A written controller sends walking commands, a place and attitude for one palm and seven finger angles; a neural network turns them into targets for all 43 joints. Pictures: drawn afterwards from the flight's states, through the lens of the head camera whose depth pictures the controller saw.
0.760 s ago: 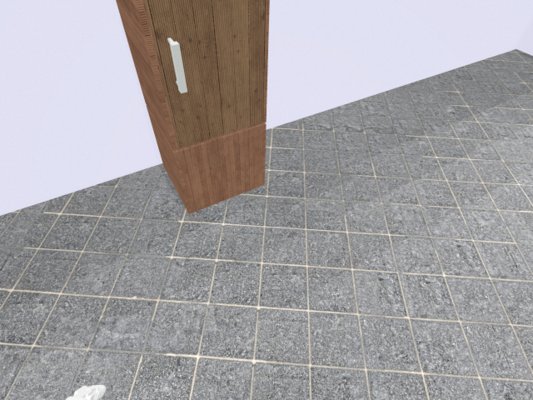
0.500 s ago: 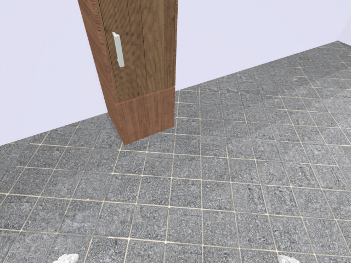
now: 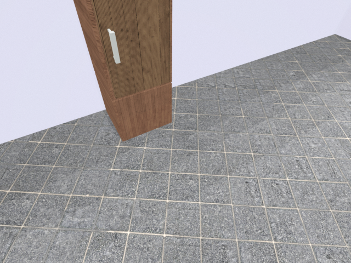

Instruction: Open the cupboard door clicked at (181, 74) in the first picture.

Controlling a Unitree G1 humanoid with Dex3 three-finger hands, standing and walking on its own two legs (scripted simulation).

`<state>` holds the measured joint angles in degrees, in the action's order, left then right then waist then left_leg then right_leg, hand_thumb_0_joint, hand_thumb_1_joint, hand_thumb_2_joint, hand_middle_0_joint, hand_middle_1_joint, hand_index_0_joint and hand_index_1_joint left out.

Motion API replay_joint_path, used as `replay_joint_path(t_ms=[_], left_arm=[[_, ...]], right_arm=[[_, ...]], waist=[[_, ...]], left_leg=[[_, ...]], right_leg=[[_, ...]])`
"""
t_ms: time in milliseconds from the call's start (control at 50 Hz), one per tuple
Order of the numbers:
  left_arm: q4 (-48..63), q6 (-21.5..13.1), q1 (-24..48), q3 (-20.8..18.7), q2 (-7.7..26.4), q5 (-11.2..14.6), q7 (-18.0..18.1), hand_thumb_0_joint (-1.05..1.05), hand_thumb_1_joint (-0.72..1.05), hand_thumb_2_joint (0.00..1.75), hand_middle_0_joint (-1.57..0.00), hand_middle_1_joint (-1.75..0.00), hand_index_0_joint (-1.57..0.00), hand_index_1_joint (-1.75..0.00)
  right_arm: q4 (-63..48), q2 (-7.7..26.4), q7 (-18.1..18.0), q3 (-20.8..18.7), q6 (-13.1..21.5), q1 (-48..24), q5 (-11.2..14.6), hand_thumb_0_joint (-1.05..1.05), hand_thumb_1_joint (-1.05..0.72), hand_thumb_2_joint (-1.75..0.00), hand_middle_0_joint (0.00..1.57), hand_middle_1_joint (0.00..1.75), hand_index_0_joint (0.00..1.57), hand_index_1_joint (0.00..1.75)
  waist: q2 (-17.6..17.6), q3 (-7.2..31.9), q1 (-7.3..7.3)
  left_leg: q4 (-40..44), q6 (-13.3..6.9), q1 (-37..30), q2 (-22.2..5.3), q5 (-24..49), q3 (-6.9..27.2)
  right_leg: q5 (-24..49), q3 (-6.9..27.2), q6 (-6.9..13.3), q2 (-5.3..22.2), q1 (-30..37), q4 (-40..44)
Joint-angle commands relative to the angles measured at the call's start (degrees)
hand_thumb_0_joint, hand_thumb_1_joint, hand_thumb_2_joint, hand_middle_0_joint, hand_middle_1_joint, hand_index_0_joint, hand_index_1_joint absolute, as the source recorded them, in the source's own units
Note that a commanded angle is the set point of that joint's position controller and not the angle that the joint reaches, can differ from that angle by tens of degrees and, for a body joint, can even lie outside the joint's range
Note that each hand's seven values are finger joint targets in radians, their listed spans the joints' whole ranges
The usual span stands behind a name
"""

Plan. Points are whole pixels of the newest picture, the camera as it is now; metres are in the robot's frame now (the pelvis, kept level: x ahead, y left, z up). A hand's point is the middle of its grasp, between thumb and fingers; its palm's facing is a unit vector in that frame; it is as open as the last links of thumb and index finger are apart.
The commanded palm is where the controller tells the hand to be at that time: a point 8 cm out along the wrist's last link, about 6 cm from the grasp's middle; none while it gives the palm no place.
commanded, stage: stand and wait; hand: left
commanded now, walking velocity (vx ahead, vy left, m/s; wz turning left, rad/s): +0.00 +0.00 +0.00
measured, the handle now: (113, 46) +1.05 +0.38 -0.02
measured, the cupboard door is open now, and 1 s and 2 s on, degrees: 0 0 0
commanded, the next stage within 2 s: look at it before walking up in 0.16 s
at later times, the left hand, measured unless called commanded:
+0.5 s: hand out of the picture +0.07 +0.25 -0.16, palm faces -0.03 -0.94 -0.33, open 7.4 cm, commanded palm none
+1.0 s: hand out of the picture +0.07 +0.24 -0.16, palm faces -0.03 -0.94 -0.33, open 7.4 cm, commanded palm none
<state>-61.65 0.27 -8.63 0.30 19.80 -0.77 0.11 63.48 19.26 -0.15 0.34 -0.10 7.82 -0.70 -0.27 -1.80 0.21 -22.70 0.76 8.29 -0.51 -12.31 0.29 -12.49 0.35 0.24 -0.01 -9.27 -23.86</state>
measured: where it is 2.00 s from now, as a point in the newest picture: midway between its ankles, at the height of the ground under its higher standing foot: (191, 251)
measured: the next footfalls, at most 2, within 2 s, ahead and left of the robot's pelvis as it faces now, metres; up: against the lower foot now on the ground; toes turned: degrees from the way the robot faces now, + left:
left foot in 1.76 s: +0.43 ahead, +0.01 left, +0.00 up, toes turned -19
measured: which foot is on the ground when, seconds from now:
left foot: down 0.00-1.00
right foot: down 0.00-1.00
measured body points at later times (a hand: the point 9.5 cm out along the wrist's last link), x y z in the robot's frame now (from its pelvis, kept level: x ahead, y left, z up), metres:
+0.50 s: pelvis +0.00 +0.00 +0.00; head +0.00 +0.00 +0.45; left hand +0.07 +0.29 -0.13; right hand +0.07 -0.30 -0.13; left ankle +0.00 +0.13 -0.74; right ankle +0.01 -0.12 -0.74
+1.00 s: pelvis +0.01 +0.00 +0.00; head +0.01 +0.00 +0.45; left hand +0.08 +0.29 -0.14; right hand +0.08 -0.29 -0.14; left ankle +0.00 +0.13 -0.74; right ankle +0.01 -0.12 -0.74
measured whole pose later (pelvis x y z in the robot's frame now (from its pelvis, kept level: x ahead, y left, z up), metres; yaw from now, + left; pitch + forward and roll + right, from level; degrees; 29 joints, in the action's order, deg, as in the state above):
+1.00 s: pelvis +0.01 +0.00 +0.00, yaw -2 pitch -1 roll +0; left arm -62.0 0.8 -9.5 0.0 18.7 -1.0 0.3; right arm 63.5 18.0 -0.4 0.4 -0.1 7.0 -1.0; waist -0.4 -0.9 1.1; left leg -23.1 1.0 8.3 -1.3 -13.5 -1.2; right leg -12.9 1.8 0.3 -0.8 -9.9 -24.1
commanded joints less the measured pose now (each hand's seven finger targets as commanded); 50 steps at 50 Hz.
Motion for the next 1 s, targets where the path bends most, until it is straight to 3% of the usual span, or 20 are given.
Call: replay_joint_path(t_ms=[0, 200, 860, 900, 920, 980], left_arm=[[3.68, -1.71, 3.35, -2.25, 11.59, 0.24, 0.55, 0.00, 0.90, 0.90, -0.20, -0.30, -0.20, -0.30], [3.39, -1.78, 3.46, -2.23, 11.59, 0.15, 0.50, 0.00, 0.90, 0.90, -0.20, -0.30, -0.20, -0.30], [2.88, -1.96, 3.16, -2.20, 11.73, 0.11, 0.49, 0.00, 0.90, 0.90, -0.20, -0.30, -0.20, -0.30], [1.68, -0.96, 0.32, -1.24, 6.28, 0.21, 0.58, 0.00, 0.90, 0.90, -0.20, -0.30, -0.20, -0.30], [1.65, -0.33, -1.13, -1.14, 5.09, 0.05, 0.50, 0.00, 0.90, 0.90, -0.20, -0.30, -0.20, -0.30], [3.36, 0.79, -2.03, -2.01, 5.29, -0.39, -0.54, 0.00, 0.90, 0.90, -0.20, -0.30, -0.20, -0.30]], right_arm=[[-3.88, 11.68, -0.53, -2.40, 1.78, -3.86, 0.10, 0.00, -0.90, -0.90, 0.20, 0.30, 0.20, 0.30], [-3.38, 11.55, -0.44, -2.43, 1.82, -3.35, 0.09, 0.00, -0.90, -0.90, 0.20, 0.30, 0.20, 0.30], [-3.32, 11.94, -0.58, -2.33, 2.01, -4.26, 0.27, 0.00, -0.90, -0.90, 0.20, 0.30, 0.20, 0.30], [-2.18, 6.58, -0.52, -1.23, 1.37, -1.47, -0.14, 0.00, -0.90, -0.90, 0.20, 0.30, 0.20, 0.30], [-2.09, 5.13, -0.47, -1.13, 0.93, 0.32, -0.27, 0.00, -0.90, -0.90, 0.20, 0.30, 0.20, 0.30], [-3.26, 6.39, -0.45, -2.11, 0.25, 1.48, -0.64, 0.00, -0.90, -0.90, 0.20, 0.30, 0.20, 0.30]], waist=[[-0.18, 2.55, -0.10], [-0.09, 2.24, -0.18], [0.12, 3.96, -0.10], [0.11, 4.84, -0.21], [0.06, 4.69, -0.22], [1.13, -2.19, -0.26]], left_leg=[[4.05, -2.36, 0.25, -5.68, 4.27, 4.91], [4.53, -2.23, 0.47, -5.84, 3.38, 4.99], [4.74, -2.25, -1.73, -6.35, 8.48, 5.00], [3.21, -1.27, -2.90, -6.39, 4.69, 2.94], [2.07, -1.10, -2.86, -6.29, -0.09, 2.13], [3.69, -2.03, 1.23, -7.31, -16.16, 2.83]], right_leg=[[3.50, 6.80, 1.75, 6.88, -0.35, 5.75], [1.94, 7.14, 1.66, 6.63, -1.00, 6.45], [9.03, 6.21, 1.42, 6.80, 1.12, 5.77], [5.54, 6.59, 0.94, 6.15, 0.18, 4.93], [0.45, 7.23, 1.03, 5.53, -1.12, 4.24], [-13.88, 8.43, 1.73, 3.07, -8.51, 3.09]])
